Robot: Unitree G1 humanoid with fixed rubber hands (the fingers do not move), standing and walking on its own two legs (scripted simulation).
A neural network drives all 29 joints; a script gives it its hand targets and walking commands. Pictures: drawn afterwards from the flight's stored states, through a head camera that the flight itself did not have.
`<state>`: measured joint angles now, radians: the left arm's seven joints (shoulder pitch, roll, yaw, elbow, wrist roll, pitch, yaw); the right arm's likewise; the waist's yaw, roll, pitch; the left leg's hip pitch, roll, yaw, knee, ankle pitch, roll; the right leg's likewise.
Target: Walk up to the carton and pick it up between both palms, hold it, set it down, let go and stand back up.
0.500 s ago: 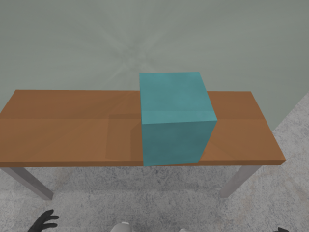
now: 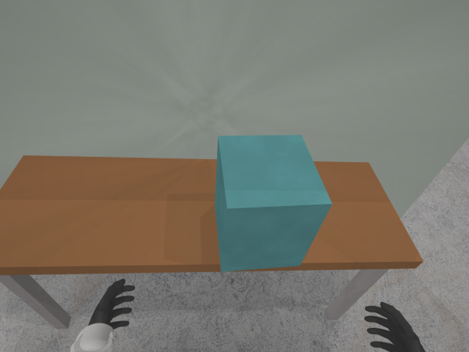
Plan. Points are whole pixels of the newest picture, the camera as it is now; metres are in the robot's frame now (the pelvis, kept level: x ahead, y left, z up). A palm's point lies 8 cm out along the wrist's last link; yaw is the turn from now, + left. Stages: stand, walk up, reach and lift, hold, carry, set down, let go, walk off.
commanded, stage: reach and lift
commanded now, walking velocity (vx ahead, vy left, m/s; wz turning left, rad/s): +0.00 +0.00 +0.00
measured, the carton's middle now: (260, 203) +0.48 -0.05 -0.06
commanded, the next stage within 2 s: none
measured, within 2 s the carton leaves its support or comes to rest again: neither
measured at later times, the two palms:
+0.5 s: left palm (122, 327) +0.19 +0.19 -0.03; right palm (415, 349) +0.17 -0.28 -0.02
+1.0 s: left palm (150, 306) +0.21 +0.15 -0.01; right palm (409, 335) +0.19 -0.27 -0.02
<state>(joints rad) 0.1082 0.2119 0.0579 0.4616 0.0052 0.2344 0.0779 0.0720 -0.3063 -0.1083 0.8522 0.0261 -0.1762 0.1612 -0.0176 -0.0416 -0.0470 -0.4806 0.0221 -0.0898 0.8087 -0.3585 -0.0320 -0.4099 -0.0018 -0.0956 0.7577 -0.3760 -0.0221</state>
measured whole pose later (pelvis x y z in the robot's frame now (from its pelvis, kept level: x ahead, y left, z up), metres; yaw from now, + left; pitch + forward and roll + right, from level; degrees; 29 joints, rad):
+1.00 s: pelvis -0.01 -0.01 +0.01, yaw +0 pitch +3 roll -1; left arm 0.16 0.07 -0.12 0.41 -0.03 -0.18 0.24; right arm 0.07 -0.31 -0.02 0.85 0.28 -0.40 0.23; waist -0.02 -0.02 -0.12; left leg -0.47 0.03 -0.09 0.72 -0.30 -0.04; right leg -0.41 0.00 -0.10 0.70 -0.33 -0.03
